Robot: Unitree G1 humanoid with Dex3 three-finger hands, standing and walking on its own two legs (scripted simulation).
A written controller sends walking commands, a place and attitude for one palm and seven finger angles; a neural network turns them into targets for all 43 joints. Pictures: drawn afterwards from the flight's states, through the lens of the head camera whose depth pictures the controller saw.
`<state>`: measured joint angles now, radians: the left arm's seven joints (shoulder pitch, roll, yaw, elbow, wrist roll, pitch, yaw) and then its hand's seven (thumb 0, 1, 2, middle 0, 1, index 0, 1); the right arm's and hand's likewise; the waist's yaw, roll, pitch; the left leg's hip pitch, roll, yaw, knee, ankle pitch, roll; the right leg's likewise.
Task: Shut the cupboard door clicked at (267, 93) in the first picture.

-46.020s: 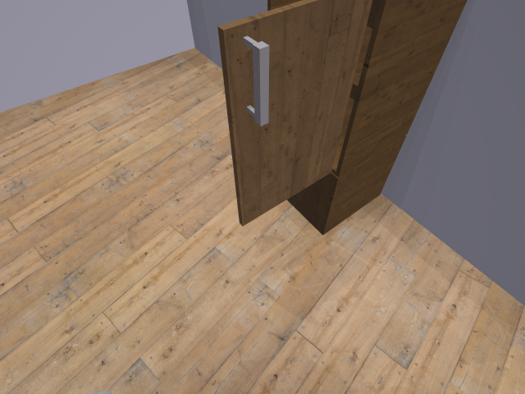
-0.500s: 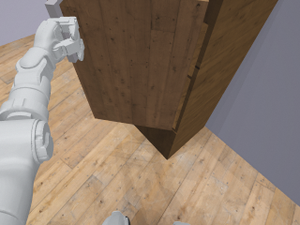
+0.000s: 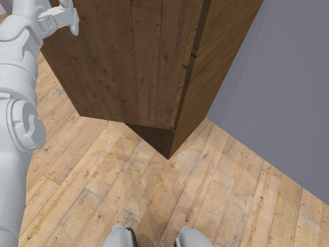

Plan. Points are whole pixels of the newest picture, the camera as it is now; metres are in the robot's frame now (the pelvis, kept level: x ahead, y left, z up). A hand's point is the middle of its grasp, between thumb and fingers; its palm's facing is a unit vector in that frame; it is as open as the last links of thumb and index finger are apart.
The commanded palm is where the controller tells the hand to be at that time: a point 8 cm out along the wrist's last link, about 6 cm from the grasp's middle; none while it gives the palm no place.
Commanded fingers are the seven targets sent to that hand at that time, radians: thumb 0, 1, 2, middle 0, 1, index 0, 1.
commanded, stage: push the door shut along its arc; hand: left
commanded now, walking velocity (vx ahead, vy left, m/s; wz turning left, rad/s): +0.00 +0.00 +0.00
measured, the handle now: (20, 6) +0.61 +0.20 +0.19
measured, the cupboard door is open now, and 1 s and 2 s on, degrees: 33 25 25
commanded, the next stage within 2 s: pull the fist back off the door in 0.22 s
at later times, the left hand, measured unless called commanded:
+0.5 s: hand (73, 1) +0.60 +0.10 +0.20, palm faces +0.08 -0.99 +0.07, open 2.9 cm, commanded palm +0.58 +0.13 +0.19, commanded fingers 0.00 0.90 0.90 -1.30 -1.50 -1.30 -1.50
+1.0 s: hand (74, 25) +0.54 +0.10 +0.19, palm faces +0.09 -1.00 +0.01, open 3.1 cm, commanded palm +0.50 +0.13 +0.19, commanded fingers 0.00 0.90 0.90 -1.30 -1.50 -1.30 -1.50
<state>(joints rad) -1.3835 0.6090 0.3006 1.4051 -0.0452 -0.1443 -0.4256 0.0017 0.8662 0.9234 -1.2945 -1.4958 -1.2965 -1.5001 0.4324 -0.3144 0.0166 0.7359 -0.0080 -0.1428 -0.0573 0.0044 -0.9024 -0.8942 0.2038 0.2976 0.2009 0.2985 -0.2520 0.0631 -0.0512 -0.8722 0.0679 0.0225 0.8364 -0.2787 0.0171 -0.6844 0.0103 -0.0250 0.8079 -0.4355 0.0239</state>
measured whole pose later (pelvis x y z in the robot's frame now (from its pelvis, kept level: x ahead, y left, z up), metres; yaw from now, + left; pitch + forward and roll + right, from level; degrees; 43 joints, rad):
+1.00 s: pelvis +0.04 -0.02 +0.02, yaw +0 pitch +11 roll -1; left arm -0.96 0.29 0.31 1.01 -0.07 -0.13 0.02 0.01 0.89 0.90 -1.29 -1.50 -1.30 -1.50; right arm 0.47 -0.27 -0.04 0.72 0.01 -0.05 0.03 0.01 -0.91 -0.89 0.20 0.30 0.20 0.30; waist -0.12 0.07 -0.09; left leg -0.60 0.07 0.04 0.68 -0.28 -0.02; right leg -0.42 0.02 -0.01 0.64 -0.42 0.00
